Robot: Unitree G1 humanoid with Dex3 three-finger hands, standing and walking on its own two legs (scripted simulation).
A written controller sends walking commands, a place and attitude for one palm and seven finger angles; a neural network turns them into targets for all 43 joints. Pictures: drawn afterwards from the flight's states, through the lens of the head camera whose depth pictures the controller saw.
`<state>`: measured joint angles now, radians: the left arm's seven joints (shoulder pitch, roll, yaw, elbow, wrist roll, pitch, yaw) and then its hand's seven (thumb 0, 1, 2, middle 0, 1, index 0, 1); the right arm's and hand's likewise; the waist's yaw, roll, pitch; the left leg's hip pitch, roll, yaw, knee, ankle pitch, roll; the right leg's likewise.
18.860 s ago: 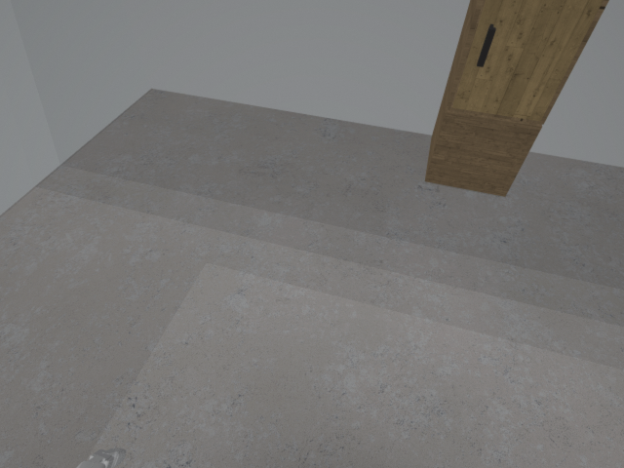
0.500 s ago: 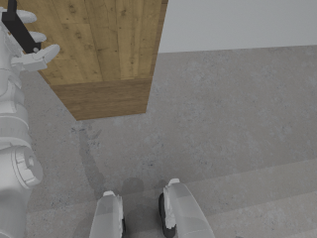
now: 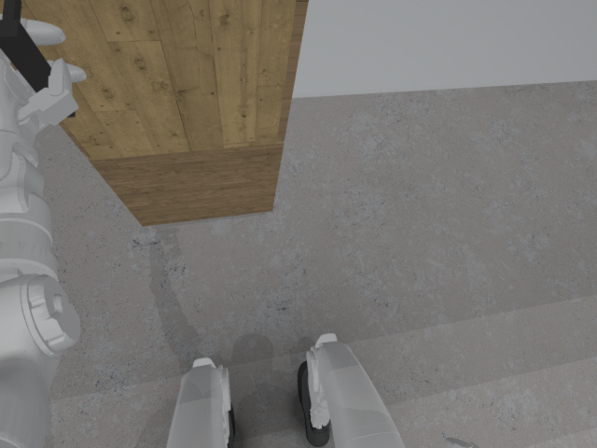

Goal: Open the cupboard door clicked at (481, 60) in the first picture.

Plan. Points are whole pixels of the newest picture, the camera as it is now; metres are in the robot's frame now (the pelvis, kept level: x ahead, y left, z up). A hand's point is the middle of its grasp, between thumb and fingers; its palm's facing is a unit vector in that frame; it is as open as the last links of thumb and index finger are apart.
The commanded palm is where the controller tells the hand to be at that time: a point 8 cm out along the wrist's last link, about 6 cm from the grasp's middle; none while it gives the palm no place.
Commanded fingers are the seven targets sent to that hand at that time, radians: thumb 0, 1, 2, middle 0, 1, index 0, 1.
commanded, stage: pull the door open along its arc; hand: left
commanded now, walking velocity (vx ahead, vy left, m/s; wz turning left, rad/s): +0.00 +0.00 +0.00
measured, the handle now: (40, 61) +0.58 +0.25 +0.06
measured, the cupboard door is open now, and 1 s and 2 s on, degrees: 0 50 51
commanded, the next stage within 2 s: open thumb and fingers to let go in 0.88 s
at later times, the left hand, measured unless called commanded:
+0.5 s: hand (112, 179) +0.43 +0.16 +0.06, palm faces +0.41 -0.91 +0.06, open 5.9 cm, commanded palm +0.36 +0.19 +0.05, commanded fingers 0.00 0.90 0.90 -0.40 -1.35 -0.40 -1.35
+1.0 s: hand (223, 253) +0.34 +0.05 +0.06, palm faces +0.41 -0.91 -0.03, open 6.0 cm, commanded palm +0.29 +0.10 +0.05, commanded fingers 0.00 0.76 0.84 -0.39 -1.34 -0.39 -1.34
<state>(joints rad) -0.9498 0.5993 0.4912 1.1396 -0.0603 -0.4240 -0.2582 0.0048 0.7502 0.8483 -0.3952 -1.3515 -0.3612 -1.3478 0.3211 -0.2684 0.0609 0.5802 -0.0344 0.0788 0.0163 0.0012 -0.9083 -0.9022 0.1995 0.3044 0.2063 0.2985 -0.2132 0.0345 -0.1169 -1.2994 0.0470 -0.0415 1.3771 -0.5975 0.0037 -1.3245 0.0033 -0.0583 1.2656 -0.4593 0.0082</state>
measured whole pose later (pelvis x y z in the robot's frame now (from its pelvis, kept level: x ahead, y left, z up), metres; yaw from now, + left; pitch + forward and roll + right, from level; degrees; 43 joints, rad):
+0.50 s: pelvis +0.03 +0.00 +0.03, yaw +1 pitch +25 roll -2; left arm -0.33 0.06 0.20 0.53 -0.05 -0.49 0.33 0.00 0.71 0.75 -0.37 -1.35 -0.36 -1.34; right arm 0.25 -0.22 0.00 0.53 -0.06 0.04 0.07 0.00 -0.91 -0.90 0.20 0.30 0.20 0.30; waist -0.08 0.02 -0.18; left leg -1.07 0.03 0.00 1.23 -0.60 0.01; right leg -1.12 -0.01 -0.02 1.17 -0.48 0.02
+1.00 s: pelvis +0.03 -0.03 +0.03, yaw +4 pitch +21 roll +0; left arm 0.01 -0.11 -0.20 0.34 0.17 -0.45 0.63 -0.01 0.69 0.73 -0.32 -1.33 -0.35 -1.34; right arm 0.15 -0.16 -0.01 0.59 -0.10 -0.05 0.04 0.01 -0.91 -0.90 0.20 0.30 0.20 0.30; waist -0.01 0.01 -0.19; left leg -0.98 0.02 -0.05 1.21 -0.59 -0.04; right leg -1.04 -0.03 -0.07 1.20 -0.52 -0.03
